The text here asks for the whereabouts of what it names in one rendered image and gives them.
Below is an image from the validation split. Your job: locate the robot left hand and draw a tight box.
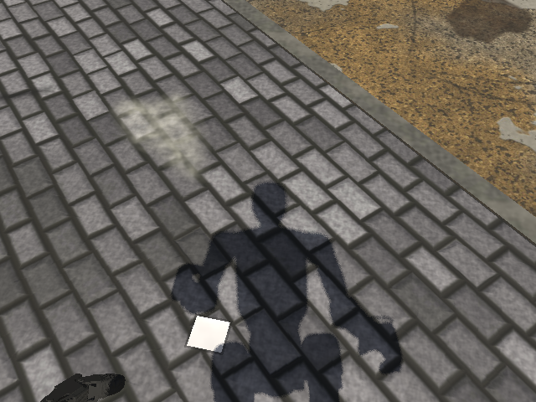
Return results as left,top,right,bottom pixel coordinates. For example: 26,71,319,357
40,374,126,402

